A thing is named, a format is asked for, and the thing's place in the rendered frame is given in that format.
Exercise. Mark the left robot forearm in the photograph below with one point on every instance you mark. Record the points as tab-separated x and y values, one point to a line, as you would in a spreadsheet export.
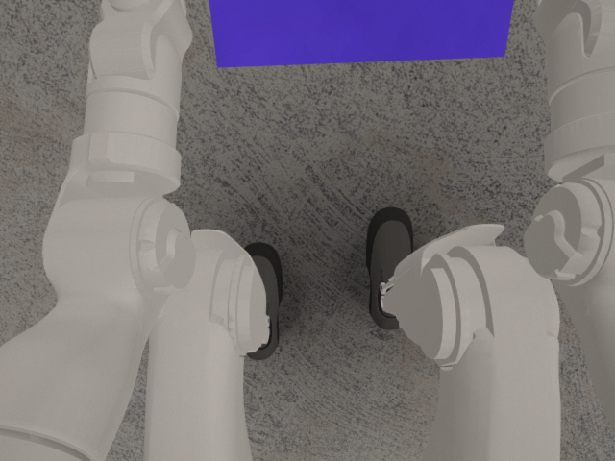
133	91

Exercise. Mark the left robot upper arm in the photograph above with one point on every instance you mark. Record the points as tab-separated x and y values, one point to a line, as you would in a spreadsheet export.
66	382

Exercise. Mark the right robot upper arm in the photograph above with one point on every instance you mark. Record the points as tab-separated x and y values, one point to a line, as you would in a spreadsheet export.
571	240

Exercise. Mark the right robot forearm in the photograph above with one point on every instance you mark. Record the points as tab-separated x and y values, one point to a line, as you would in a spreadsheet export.
579	37

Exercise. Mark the left robot foot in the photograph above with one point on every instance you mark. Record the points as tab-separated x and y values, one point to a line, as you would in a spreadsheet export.
270	269

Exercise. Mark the robot left thigh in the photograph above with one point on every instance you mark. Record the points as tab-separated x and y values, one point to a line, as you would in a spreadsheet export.
194	409

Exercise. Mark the carton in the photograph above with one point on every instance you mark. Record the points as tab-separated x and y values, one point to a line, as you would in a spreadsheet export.
288	32

